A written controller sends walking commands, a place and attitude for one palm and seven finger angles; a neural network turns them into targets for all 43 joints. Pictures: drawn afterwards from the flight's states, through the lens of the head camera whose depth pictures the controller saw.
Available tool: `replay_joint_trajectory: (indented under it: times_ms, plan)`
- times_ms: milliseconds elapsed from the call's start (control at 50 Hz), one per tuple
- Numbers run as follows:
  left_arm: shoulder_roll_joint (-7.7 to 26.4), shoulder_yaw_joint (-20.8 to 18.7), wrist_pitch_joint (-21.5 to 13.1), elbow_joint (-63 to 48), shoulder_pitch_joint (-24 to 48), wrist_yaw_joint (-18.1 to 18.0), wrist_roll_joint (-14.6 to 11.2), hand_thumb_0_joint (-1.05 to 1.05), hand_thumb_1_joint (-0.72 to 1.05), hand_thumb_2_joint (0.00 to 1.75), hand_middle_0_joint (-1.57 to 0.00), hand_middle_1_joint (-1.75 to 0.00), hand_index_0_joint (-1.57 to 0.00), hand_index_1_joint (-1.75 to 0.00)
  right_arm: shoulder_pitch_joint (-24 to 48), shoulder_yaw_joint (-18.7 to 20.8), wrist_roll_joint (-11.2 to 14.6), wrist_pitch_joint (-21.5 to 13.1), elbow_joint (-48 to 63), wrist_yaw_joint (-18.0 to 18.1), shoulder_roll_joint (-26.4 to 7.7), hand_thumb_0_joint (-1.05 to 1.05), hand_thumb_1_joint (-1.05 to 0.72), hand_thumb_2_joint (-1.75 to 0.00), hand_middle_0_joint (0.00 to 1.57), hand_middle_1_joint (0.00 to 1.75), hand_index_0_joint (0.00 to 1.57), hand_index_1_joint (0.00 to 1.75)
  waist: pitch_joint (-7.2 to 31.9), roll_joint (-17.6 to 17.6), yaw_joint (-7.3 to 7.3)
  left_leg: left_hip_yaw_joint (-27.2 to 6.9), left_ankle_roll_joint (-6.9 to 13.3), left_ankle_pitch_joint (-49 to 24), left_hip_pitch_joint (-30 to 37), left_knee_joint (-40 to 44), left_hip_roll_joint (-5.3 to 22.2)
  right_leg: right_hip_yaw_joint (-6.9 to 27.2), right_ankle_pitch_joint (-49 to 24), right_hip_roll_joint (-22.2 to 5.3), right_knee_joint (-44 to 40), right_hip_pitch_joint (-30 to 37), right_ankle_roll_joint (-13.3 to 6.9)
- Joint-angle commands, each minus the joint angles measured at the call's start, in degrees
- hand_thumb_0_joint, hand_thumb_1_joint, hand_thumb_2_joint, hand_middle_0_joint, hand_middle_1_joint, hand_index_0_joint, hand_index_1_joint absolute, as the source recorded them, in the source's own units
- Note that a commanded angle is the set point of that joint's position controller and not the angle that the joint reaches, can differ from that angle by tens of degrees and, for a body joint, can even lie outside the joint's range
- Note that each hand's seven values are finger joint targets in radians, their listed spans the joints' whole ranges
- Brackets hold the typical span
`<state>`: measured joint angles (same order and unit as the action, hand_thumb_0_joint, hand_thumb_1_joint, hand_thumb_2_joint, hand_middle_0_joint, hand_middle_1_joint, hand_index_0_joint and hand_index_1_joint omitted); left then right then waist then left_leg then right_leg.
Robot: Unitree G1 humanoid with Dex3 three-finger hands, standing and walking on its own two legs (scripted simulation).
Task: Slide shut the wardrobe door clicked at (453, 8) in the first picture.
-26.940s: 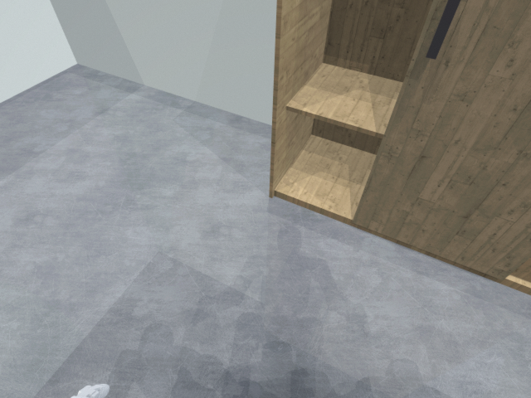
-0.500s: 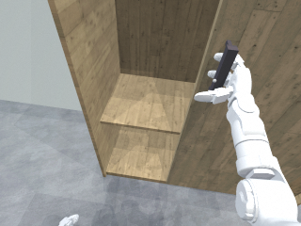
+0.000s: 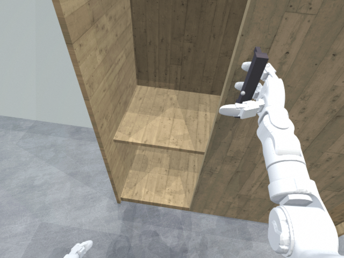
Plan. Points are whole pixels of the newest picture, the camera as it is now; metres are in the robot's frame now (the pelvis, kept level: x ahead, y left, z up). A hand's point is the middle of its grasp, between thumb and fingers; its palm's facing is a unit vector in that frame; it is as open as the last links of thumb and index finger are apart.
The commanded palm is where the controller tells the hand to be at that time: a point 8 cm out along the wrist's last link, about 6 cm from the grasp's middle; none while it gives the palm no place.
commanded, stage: grip the handle and tug to test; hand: right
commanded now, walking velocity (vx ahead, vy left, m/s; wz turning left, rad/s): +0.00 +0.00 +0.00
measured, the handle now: (247, 83) +0.50 -0.12 +0.18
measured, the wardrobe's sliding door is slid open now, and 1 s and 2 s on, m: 0.41 0.41 0.41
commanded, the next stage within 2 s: tug the door sideways, standing still in 1.30 s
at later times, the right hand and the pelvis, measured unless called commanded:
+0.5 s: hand (242, 92) +0.45 -0.10 +0.19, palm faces +0.03 +1.00 +0.00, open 6.5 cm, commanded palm +0.43 -0.15 +0.19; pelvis +0.00 +0.00 +0.00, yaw +0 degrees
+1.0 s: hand (241, 92) +0.45 -0.10 +0.19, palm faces +0.04 +1.00 +0.01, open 5.8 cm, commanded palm +0.41 -0.16 +0.19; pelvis +0.01 +0.00 +0.00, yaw +1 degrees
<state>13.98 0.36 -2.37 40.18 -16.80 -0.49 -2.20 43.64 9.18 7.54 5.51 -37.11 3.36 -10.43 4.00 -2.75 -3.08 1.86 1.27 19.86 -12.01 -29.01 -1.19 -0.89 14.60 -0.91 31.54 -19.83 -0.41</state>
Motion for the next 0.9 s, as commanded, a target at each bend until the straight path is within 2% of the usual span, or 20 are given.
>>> replay_joint_trajectory:
  times_ms: [0, 80, 140, 180, 200, 240, 300, 380, 440, 460, 500, 540, 620, 700, 740, 760, 780, 820, 840, 880]
  plan:
    - [7.2, -2.1, -2.0, -6.9, 1.9, -0.6, 0.0, 0.00, 0.90, 0.90, -0.20, -0.30, -0.20, -0.30, 29.2, 1.9, 0.2, -4.1, 12.5, -0.2, -9.1, 0.00, 0.17, -0.44, 0.33, 1.25, 0.33, 1.25, 15.2, 4.7, -0.19, -0.5, -0.4, -25.4, -2.7, 3.7, -1.3, 1.1, -16.8, 1.4, -1.0, 14.7, -2.3]
    - [7.1, -2.3, -2.2, -6.8, 1.6, -0.5, 0.0, 0.00, 0.90, 0.90, -0.20, -0.30, -0.20, -0.30, 30.4, 0.9, 0.1, -4.3, 13.2, -0.2, -8.0, 0.00, -0.01, -0.52, 0.35, 1.27, 0.35, 1.27, 16.2, 3.4, -0.59, -0.4, -0.3, -24.6, -3.6, 3.7, -1.4, 1.3, -17.2, 1.4, -0.8, 16.1, -2.2]
    - [7.4, -2.1, -2.0, -6.5, 1.3, -0.7, 0.1, 0.00, 0.90, 0.90, -0.20, -0.30, -0.20, -0.30, 30.0, 2.3, 0.1, -4.0, 10.3, -0.3, -9.8, 0.00, -0.15, -0.58, 0.37, 1.29, 0.37, 1.29, 14.2, 6.4, -0.46, -0.5, -0.5, -23.5, -3.2, 4.2, -1.4, 1.2, -15.2, 1.5, -1.1, 13.4, -2.4]
    - [7.4, -2.2, -2.0, -6.6, 1.1, -0.8, 0.1, 0.00, 0.90, 0.90, -0.20, -0.30, -0.20, -0.30, 30.9, 3.2, 0.0, -4.4, 11.0, -0.5, -11.1, 0.00, -0.25, -0.62, 0.38, 1.31, 0.38, 1.31, 15.5, 4.4, -0.44, -0.7, -0.4, -24.1, -2.9, 3.9, -1.3, 1.0, -15.6, 1.4, -1.1, 14.0, -2.4]
    - [7.2, -2.2, -2.1, -6.7, 1.1, -0.7, 0.1, 0.00, 0.90, 0.90, -0.20, -0.30, -0.20, -0.30, 31.5, 2.1, -0.1, -4.7, 11.8, -0.6, -9.9, 0.00, -0.29, -0.64, 0.38, 1.31, 0.38, 1.31, 16.3, 3.1, -0.58, -0.6, -0.4, -24.3, -3.2, 3.7, -1.3, 1.1, -16.3, 1.5, -1.0, 15.1, -2.3]
    - [7.4, -2.3, -2.3, -6.7, 0.8, -0.6, 0.1, 0.00, 0.90, 0.90, -0.20, -0.30, -0.20, -0.30, 30.4, 2.3, 0.1, -5.0, 11.3, -0.7, -10.1, 0.00, -0.39, -0.68, 0.40, 1.33, 0.40, 1.33, 16.6, 4.6, -0.31, -0.5, -0.3, -24.6, -2.7, 3.9, -1.4, 1.3, -16.9, 1.5, -0.9, 15.0, -2.3]
    - [7.3, -2.3, -2.5, -6.4, 0.5, -0.6, 0.0, 0.00, 0.90, 0.90, -0.20, -0.30, -0.20, -0.30, 32.1, 1.6, 0.2, -5.3, 10.5, -1.0, -9.3, 0.00, -0.53, -0.74, 0.41, 1.35, 0.41, 1.35, 15.5, 3.7, -1.07, -0.5, -0.4, -23.2, -4.2, 4.0, -1.6, 1.3, -15.6, 1.3, -0.9, 15.0, -2.3]
    - [7.6, -2.1, -2.5, -5.6, -0.2, -0.8, 0.1, 0.00, 0.90, 0.90, -0.20, -0.30, -0.20, -0.30, 33.6, 3.2, -0.1, -5.6, 7.3, -0.5, -11.5, 0.00, -0.71, -0.82, 0.43, 1.37, 0.43, 1.37, 14.2, 4.9, -1.31, -0.7, -0.6, -21.1, -4.6, 4.4, -1.4, 1.3, -13.3, 1.3, -1.2, 13.0, -2.4]
    - [7.5, -2.4, -2.9, -6.0, -0.3, -0.5, 0.2, 0.00, 0.90, 0.90, -0.20, -0.30, -0.20, -0.30, 34.0, 2.7, -0.6, -6.7, 9.6, -0.3, -11.0, 0.00, -0.85, -0.88, 0.44, 1.39, 0.44, 1.39, 18.1, 1.7, -0.84, -0.7, -0.2, -23.4, -4.0, 3.5, -1.4, 1.4, -16.8, 1.4, -0.5, 15.9, -2.2]
    - [7.4, -2.5, -3.0, -5.9, -0.6, -0.4, 0.3, 0.00, 0.90, 0.90, -0.20, -0.30, -0.20, -0.30, 34.0, 2.5, -0.4, -7.0, 9.7, -0.4, -10.6, 0.00, -0.90, -0.90, 0.45, 1.40, 0.45, 1.40, 18.5, 2.2, -1.15, -0.5, -0.3, -23.3, -4.1, 3.5, -1.5, 1.6, -16.7, 1.3, -0.5, 16.2, -2.1]
    - [7.5, -2.5, -3.2, -6.0, -0.6, -0.2, 0.2, 0.00, 0.90, 0.90, -0.20, -0.30, -0.20, -0.30, 32.3, 2.1, -0.1, -7.1, 9.1, -0.5, -9.5, 0.00, -0.90, -0.90, 0.45, 1.40, 0.45, 1.40, 17.9, 3.7, -0.92, -0.4, -0.3, -24.5, -4.0, 3.3, -1.7, 1.5, -17.5, 1.2, -0.5, 16.0, -2.2]
    - [7.7, -2.6, -3.2, -6.0, -0.8, -0.1, 0.3, 0.00, 0.90, 0.90, -0.20, -0.30, -0.20, -0.30, 30.8, 3.3, -0.2, -7.0, 9.0, -0.5, -10.8, 0.00, -0.90, -0.90, 0.45, 1.40, 0.45, 1.40, 17.9, 5.3, -0.43, -0.4, -0.4, -26.2, -2.4, 3.2, -1.6, 1.2, -18.1, 1.3, -0.5, 14.6, -2.3]
    - [7.6, -2.7, -2.9, -6.4, -0.4, 0.0, 0.2, 0.00, 0.90, 0.90, -0.20, -0.30, -0.20, -0.30, 30.1, 3.5, -0.5, -6.7, 11.1, -0.6, -11.4, 0.00, -0.90, -0.90, 0.45, 1.40, 0.45, 1.40, 17.6, 3.8, -0.37, -0.7, -0.5, -27.4, -2.1, 3.3, -1.5, 0.7, -18.1, 1.4, -0.5, 14.7, -2.4]
    - [7.5, -2.6, -2.6, -7.2, 0.3, -0.2, 0.1, 0.00, 0.90, 0.90, -0.20, -0.30, -0.20, -0.30, 27.6, 4.7, 0.0, -6.2, 12.3, -1.0, -12.3, 0.00, -0.90, -0.90, 0.45, 1.40, 0.45, 1.40, 17.2, 5.0, 0.47, -0.7, -0.5, -28.4, -0.3, 3.3, -1.4, 0.3, -17.8, 1.5, -0.9, 13.6, -2.5]
    - [7.3, -2.6, -2.6, -7.5, 0.7, -0.2, 0.0, 0.00, 0.90, 0.90, -0.20, -0.30, -0.20, -0.30, 27.1, 3.3, -0.2, -5.8, 13.6, -1.3, -11.0, 0.00, -0.90, -0.90, 0.45, 1.40, 0.45, 1.40, 17.4, 3.8, 0.63, -0.6, -0.3, -29.0, -0.3, 3.3, -1.5, 0.3, -19.4, 1.5, -0.7, 14.7, -2.5]
    - [7.2, -2.4, -2.6, -7.4, 0.8, -0.2, 0.0, 0.00, 0.90, 0.90, -0.20, -0.30, -0.20, -0.30, 27.6, 2.6, 0.2, -5.5, 13.3, -1.3, -9.9, 0.00, -0.90, -0.90, 0.45, 1.40, 0.45, 1.40, 16.3, 3.2, 0.04, -0.6, -0.5, -28.5, -1.0, 3.5, -1.5, 0.3, -18.5, 1.5, -0.8, 14.4, -2.5]
    - [7.4, -2.6, -2.5, -7.2, 0.5, -0.3, 0.0, 0.00, 0.90, 0.90, -0.20, -0.30, -0.20, -0.30, 28.1, 4.0, 0.1, -5.4, 13.9, -1.1, -11.7, 0.00, -0.90, -0.90, 0.45, 1.40, 0.45, 1.40, 16.8, 4.0, 0.08, -0.7, -0.5, -28.6, -0.9, 3.6, -1.5, 0.4, -18.5, 1.4, -0.8, 14.6, -2.5]
    - [7.2, -2.6, -2.5, -7.4, 0.7, -0.3, 0.0, 0.00, 0.90, 0.90, -0.20, -0.30, -0.20, -0.30, 28.2, 2.3, 0.2, -5.0, 14.7, -1.2, -9.6, 0.00, -0.90, -0.90, 0.45, 1.40, 0.45, 1.40, 17.2, 3.6, -0.27, -0.5, -0.5, -28.7, -1.5, 3.5, -1.5, 0.3, -19.1, 1.4, -0.7, 15.6, -2.5]
    - [7.4, -2.7, -2.5, -7.3, 0.6, -0.4, 0.1, 0.00, 0.90, 0.90, -0.20, -0.30, -0.20, -0.30, 27.3, 3.8, 0.0, -5.0, 15.2, -1.0, -11.4, 0.00, -0.90, -0.90, 0.45, 1.40, 0.45, 1.40, 18.1, 4.7, 0.36, -0.6, -0.5, -30.4, -0.1, 3.3, -1.4, 0.3, -20.5, 1.4, -0.4, 15.4, -2.6]
    - [7.1, -2.7, -2.4, -7.9, 1.0, -0.2, 0.2, 0.00, 0.90, 0.90, -0.20, -0.30, -0.20, -0.30, 25.3, 3.0, 0.2, -4.7, 17.0, -1.1, -9.7, 0.00, -0.90, -0.90, 0.45, 1.40, 0.45, 1.40, 19.3, 4.1, 0.67, -0.5, -0.5, -32.7, 0.7, 2.9, -1.4, 0.2, -22.2, 1.5, -0.4, 16.5, -2.5]
